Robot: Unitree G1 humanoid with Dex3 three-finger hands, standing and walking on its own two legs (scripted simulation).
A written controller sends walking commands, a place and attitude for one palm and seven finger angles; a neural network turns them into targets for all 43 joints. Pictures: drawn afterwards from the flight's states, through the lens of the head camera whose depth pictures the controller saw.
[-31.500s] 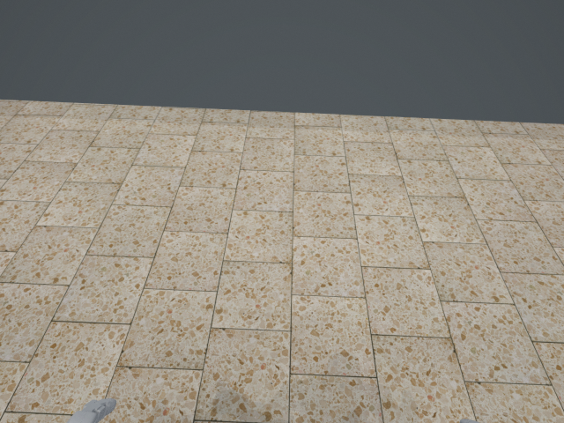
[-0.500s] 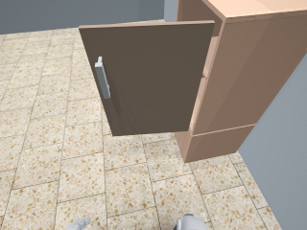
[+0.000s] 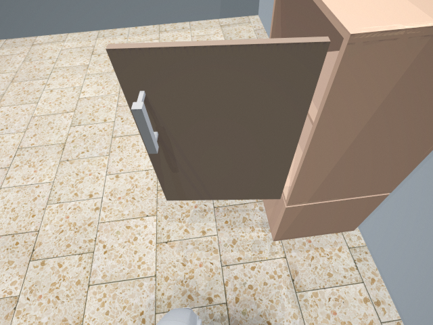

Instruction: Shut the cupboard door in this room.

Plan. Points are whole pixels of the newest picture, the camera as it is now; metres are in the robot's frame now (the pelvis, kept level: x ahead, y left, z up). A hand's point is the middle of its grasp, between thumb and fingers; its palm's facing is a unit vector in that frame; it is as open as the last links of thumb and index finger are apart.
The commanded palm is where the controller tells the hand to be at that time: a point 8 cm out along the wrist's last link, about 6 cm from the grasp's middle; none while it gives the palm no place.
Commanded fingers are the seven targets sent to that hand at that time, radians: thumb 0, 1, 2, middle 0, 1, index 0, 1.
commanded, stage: come to a stop and stand still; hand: left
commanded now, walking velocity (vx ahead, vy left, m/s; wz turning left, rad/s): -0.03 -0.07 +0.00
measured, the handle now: (147, 123) +0.51 +0.21 +0.04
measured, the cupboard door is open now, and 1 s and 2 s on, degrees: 83 83 83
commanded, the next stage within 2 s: look again from close up in 1.20 s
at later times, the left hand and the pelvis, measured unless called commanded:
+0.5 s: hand out of the picture -0.02 +0.23 -0.17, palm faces -0.01 -0.98 -0.20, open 7.3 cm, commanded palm none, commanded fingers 0.00 0.90 0.90 -0.20 -0.30 -0.20 -0.30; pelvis -0.04 +0.03 +0.01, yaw -2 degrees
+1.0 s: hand out of the picture -0.02 +0.12 -0.17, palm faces +0.04 -0.97 -0.23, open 7.2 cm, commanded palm none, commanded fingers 0.00 0.90 0.90 -0.20 -0.30 -0.20 -0.30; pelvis -0.04 -0.06 +0.00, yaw +0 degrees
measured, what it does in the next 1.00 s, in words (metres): steps on the spot: left foot, then right foot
